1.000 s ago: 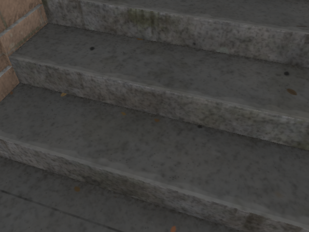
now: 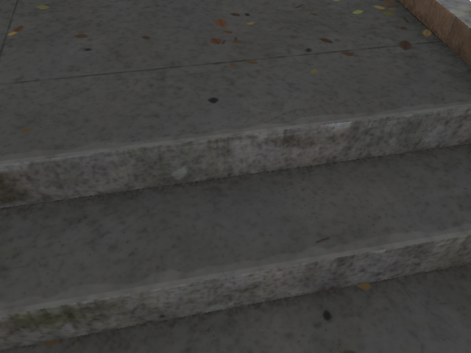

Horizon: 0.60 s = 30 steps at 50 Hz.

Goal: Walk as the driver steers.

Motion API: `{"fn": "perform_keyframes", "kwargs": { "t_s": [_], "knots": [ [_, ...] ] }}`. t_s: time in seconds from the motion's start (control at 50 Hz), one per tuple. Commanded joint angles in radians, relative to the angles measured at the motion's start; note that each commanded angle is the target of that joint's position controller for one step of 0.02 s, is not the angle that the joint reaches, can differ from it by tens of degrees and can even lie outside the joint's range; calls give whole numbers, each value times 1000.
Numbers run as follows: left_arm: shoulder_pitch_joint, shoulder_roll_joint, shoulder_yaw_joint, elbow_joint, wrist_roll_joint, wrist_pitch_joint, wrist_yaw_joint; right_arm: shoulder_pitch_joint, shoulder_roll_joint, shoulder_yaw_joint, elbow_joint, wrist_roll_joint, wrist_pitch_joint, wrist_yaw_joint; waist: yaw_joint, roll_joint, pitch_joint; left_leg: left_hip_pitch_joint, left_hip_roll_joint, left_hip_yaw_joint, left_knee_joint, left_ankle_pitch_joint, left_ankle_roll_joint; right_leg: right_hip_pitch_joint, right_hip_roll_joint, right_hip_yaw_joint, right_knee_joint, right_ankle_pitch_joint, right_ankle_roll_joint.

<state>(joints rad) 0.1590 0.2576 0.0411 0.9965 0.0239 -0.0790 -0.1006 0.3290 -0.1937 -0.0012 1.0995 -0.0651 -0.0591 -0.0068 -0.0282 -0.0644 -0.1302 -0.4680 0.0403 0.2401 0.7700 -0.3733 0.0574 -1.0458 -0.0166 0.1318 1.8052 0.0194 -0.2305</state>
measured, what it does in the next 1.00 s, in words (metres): climbs: right foot 0.15 m higher, then left foot 0.15 m higher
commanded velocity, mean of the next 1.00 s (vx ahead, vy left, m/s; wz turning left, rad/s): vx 0.50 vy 0.00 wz -0.20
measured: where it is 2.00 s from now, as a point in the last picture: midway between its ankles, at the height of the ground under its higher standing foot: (269, 90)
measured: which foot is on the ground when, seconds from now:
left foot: down 0.00-0.46, up 0.48-0.90, down 0.92-1.00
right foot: up 0.00-0.38, down 0.40-0.98, up 1.00-1.00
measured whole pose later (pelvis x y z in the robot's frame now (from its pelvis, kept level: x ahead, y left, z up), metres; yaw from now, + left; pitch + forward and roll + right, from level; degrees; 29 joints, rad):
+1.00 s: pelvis +0.61 -0.10 +0.21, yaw -9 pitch +6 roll +2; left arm 0.38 0.17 -0.02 1.05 0.09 -0.12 -0.09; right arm -0.01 -0.14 0.04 0.77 -0.03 -0.05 0.07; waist 0.02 -0.08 -0.12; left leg -0.90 -0.05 0.12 1.28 -0.49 0.10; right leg -0.12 -0.11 -0.07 0.64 -0.17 -0.06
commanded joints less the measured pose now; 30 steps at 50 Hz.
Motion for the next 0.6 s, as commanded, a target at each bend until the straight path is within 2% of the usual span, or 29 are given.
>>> {"fn": "perform_keyframes", "kwargs": {
  "t_s": [0.02,0.04,0.06,0.1,0.12,0.14,0.18,0.22,0.24,0.26,0.28,0.3,0.32,0.34,0.36,0.38,0.4,0.42,0.44,0.46,0.48,0.5,0.52,0.54,0.56,0.58,0.6],
  "knots": [
    [3,-78,-40,-28,-5,7,-31,-153,68,28,-86,-27,-36,17,66,76,62,45,230,-230,-526,131,156,-91,-38,21,73,-19,-20],
    [-7,-48,-35,-20,0,7,-34,-96,59,35,-61,-38,-38,25,51,78,80,126,238,-222,-534,149,163,-176,-27,45,129,-14,-25],
    [-33,-28,-31,-27,0,4,-27,-49,58,42,-41,-46,-43,31,43,56,85,207,244,-195,-529,211,160,-252,-24,74,116,13,-32],
    [-81,-48,-43,-29,-4,7,-19,156,43,47,48,-70,-34,35,-21,121,66,418,233,-149,-500,268,169,-437,2,13,323,-85,-60],
    [-123,-62,-53,-48,-10,10,-12,203,50,54,74,-81,-29,37,-32,88,99,489,250,-152,-505,249,168,-537,1,31,331,-115,-77],
    [-162,-81,-63,-72,-19,11,-2,221,61,60,85,-90,-27,39,-37,75,111,518,256,-141,-514,254,165,-581,-13,34,303,-113,-86],
    [-256,-96,-81,-126,-24,19,12,225,81,70,85,-103,-35,38,-36,80,111,523,244,-90,-566,285,153,-568,-53,-3,199,-84,-88],
    [-328,-96,-92,-168,-19,32,10,301,86,77,113,-106,-40,30,-55,118,126,595,262,-77,-602,400,165,-598,-69,-67,200,-100,-80],
    [-350,-102,-98,-186,-25,36,10,327,81,77,128,-112,-41,26,-60,105,147,651,277,-70,-607,450,163,-641,-74,-63,177,-108,-81],
    [-404,-95,-99,-213,-27,40,16,332,80,77,129,-117,-40,33,-65,68,150,674,270,-43,-632,422,156,-631,-95,-87,-4,-90,-72],
    [-482,-93,-103,-254,-24,61,21,376,92,83,156,-125,-36,49,-75,56,167,669,287,-42,-661,447,151,-598,-115,-100,-128,-51,-72],
    [-493,-97,-100,-268,-16,81,20,365,81,81,149,-116,-39,62,-53,87,168,642,276,-7,-685,494,150,-521,-120,-144,-203,-29,-70],
    [-542,-98,-101,-291,5,108,7,255,41,70,97,-68,-44,80,-11,127,166,432,256,84,-771,590,157,-234,-121,-262,-352,-128,-61],
    [-591,-114,-106,-317,-2,135,1,254,9,64,104,-43,-54,100,10,174,164,330,276,103,-776,781,168,-37,-81,-279,-373,-310,-31],
    [-538,-104,-93,-308,1,146,-12,269,-28,58,94,-19,-70,96,42,192,143,344,287,135,-715,1137,178,84,-15,-354,-367,-329,1],
    [-434,-73,-73,-287,-23,125,-10,263,-89,47,72,-21,-94,92,89,230,147,412,323,141,-617,1550,145,171,48,-352,-421,-332,13],
    [-303,-37,-55,-243,-35,99,-6,221,-174,18,35,-4,-100,79,130,256,122,540,335,130,-515,1729,110,235,99,-349,-632,-325,28],
    [-164,-2,-36,-197,-37,77,10,190,-238,-5,11,-13,-101,74,164,312,58,551,333,125,-392,1866,74,423,136,-315,-691,-244,27],
    [5,31,-28,-162,-72,63,28,296,-166,-3,17,-70,-114,81,162,246,-141,202,277,45,-151,1734,9,933,97,-122,-594,-97,-42],
    [252,91,11,-88,-34,73,42,244,-199,-12,13,-80,-108,107,268,177,-171,-55,164,1,131,1197,15,1203,75,112,-887,-227,-66],
    [417,146,19,6,18,73,45,185,-97,-14,-7,-31,-82,159,240,49,-200,-287,-11,-139,533,287,2,1287,-84,497,-1237,-288,-125],
    [439,193,62,27,44,58,70,153,-60,-12,-36,32,-61,160,243,79,-146,-335,-40,-383,918,332,20,1098,-176,640,-1335,-307,-104],
    [389,121,46,67,39,29,80,101,10,-8,-47,21,-64,147,196,-15,-40,-390,-21,-450,1089,394,42,879,-165,548,-1314,-352,-101],
    [309,36,20,73,26,15,74,34,31,-2,-63,9,-73,131,145,-14,18,-435,-35,-464,1243,386,76,718,-160,531,-1309,-375,-131],
    [209,-8,0,73,14,8,64,-1,72,14,-87,12,-75,114,72,12,22,-480,-44,-474,1298,361,117,637,-165,468,-1310,-368,-115],
    [97,-76,-24,76,31,16,46,-16,84,23,-97,24,-67,104,5,78,20,-512,-32,-473,1342,389,170,549,-172,385,-1350,-374,-84],
    [5,-130,-48,60,35,12,35,-12,60,20,-105,11,-52,97,-50,138,45,-523,-2,-444,1277,387,188,463,-171,283,-1385,-350,-61]
  ]
}}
